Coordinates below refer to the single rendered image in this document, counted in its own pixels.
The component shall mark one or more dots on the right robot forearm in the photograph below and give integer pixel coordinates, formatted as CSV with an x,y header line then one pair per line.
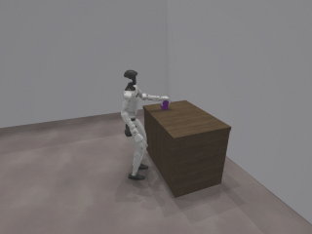
x,y
130,124

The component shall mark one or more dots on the left robot forearm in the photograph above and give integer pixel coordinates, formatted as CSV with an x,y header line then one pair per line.
x,y
149,97

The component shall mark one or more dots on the sponge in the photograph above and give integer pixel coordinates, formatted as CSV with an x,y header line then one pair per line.
x,y
165,105

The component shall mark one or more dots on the robot left foot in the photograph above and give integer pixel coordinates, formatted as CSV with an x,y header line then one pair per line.
x,y
143,167

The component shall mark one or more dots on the robot torso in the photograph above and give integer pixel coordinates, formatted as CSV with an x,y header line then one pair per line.
x,y
132,110

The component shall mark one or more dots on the robot left hand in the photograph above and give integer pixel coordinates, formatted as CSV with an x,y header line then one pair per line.
x,y
165,98

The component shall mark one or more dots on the table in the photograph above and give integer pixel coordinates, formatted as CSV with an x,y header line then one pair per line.
x,y
187,145

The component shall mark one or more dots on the left robot upper arm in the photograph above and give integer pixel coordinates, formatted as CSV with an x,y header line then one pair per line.
x,y
140,94

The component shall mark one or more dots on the right robot upper arm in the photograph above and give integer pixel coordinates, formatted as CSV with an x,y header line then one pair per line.
x,y
126,102

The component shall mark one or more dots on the robot right hand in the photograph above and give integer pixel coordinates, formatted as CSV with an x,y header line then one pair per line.
x,y
139,139

